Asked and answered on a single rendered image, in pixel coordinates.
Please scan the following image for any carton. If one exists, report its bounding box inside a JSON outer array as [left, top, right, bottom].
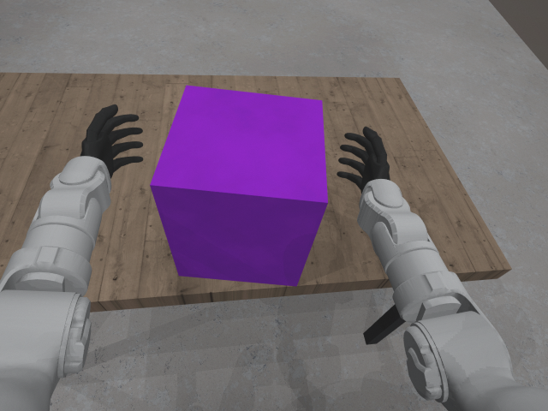
[[150, 86, 328, 287]]

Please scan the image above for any robot right upper arm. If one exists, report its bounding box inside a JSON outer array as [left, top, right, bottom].
[[403, 311, 548, 411]]

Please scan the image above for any table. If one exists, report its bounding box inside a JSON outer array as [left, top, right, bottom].
[[0, 73, 512, 377]]

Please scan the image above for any right robot forearm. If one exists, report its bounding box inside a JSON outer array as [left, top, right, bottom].
[[357, 179, 513, 376]]

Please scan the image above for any left robot forearm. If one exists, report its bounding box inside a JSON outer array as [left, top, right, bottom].
[[0, 156, 111, 297]]

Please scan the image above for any left robot hand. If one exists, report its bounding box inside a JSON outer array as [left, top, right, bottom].
[[80, 104, 143, 179]]

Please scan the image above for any robot left upper arm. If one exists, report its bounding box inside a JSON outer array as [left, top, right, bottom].
[[0, 289, 92, 411]]

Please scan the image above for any right robot hand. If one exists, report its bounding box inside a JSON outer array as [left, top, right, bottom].
[[337, 127, 390, 193]]

